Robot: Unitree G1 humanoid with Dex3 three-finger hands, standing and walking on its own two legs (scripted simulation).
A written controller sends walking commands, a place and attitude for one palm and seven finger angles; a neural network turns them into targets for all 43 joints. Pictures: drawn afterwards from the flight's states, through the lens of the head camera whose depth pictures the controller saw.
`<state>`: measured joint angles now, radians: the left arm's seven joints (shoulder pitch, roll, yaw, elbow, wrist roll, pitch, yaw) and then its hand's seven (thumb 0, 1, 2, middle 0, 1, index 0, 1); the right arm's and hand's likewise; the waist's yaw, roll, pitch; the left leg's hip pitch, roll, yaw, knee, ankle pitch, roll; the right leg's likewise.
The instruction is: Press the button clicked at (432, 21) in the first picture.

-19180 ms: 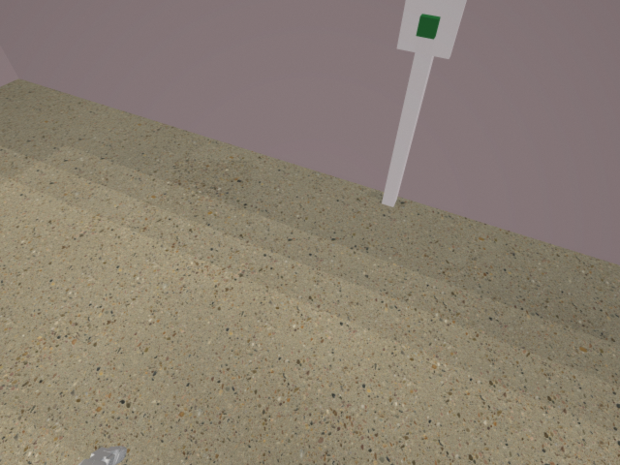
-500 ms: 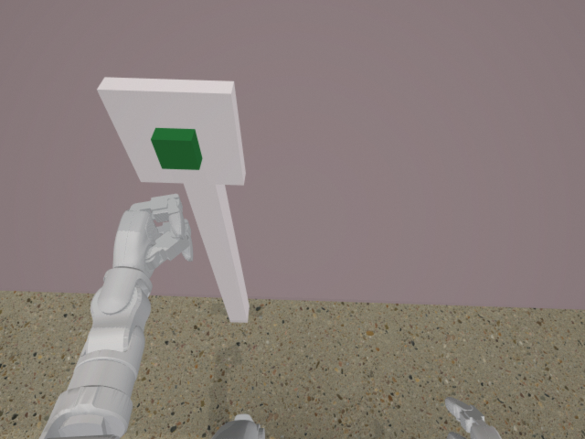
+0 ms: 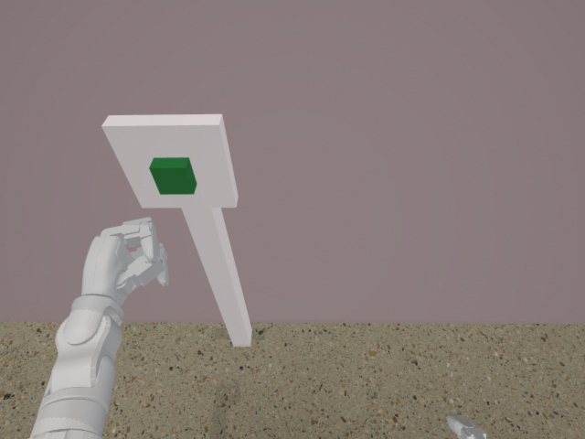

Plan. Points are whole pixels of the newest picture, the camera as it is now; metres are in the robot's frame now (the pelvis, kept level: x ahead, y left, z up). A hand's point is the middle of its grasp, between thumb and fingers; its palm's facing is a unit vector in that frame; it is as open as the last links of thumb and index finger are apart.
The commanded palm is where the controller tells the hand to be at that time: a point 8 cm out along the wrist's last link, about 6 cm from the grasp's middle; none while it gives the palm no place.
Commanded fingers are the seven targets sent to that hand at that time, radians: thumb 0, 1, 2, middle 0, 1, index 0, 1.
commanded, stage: draw the hand back to the body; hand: left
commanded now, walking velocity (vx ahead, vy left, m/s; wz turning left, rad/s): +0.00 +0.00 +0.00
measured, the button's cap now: (174, 175) +0.51 +0.21 +0.09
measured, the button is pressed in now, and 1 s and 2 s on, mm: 0 0 0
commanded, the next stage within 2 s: step back with the hand held close in 1.18 s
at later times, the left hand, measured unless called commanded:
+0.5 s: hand (82, 303) +0.24 +0.23 +0.14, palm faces +0.27 -0.92 -0.27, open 3.1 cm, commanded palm +0.20 +0.28 +0.17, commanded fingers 0.00 0.90 0.90 -1.30 -1.50 -1.30 -1.50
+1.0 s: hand out of the picture +0.19 +0.26 +0.21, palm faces +0.41 -0.81 -0.42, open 3.1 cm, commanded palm +0.15 +0.30 +0.22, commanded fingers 0.00 0.90 0.90 -1.30 -1.50 -1.30 -1.50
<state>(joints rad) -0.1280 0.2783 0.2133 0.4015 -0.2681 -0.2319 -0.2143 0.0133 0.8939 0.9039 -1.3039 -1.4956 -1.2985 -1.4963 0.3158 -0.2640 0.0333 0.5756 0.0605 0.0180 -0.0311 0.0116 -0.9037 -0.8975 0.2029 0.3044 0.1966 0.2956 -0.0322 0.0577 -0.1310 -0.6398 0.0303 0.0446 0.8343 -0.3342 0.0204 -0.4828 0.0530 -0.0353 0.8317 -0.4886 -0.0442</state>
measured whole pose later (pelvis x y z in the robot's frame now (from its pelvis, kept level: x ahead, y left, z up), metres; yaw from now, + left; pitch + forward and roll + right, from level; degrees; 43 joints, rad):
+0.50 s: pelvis +0.01 +0.02 +0.03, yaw +1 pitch +0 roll -1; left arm 0.32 0.30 0.13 -0.20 -0.09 -0.06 0.08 0.01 0.89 0.90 -1.31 -1.50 -1.30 -1.50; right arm 0.17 -0.23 0.06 0.55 0.03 -0.03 -0.09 0.01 -0.90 -0.90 0.20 0.30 0.20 0.30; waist 0.04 0.05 -0.04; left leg -0.31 0.00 0.05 0.55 -0.23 0.04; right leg -0.14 0.03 -0.03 0.50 -0.36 -0.02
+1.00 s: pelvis +0.03 +0.02 +0.04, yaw +0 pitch -3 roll +0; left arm 0.58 0.34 0.30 -0.50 -0.07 -0.08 0.10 0.01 0.89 0.90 -1.31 -1.50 -1.30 -1.50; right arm 0.20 -0.24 0.03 0.60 0.01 -0.05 -0.06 0.01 -0.90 -0.90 0.20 0.30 0.20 0.30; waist 0.06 0.07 -0.02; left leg -0.18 -0.02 0.06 0.45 -0.21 0.04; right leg 0.00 0.02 -0.01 0.38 -0.32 -0.02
